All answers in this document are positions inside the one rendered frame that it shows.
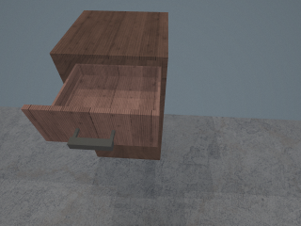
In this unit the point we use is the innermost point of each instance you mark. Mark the drawer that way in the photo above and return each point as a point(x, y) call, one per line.
point(99, 98)

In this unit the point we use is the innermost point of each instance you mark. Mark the cabinet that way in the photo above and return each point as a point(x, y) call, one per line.
point(126, 38)

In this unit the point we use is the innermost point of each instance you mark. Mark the handle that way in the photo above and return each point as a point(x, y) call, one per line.
point(91, 143)

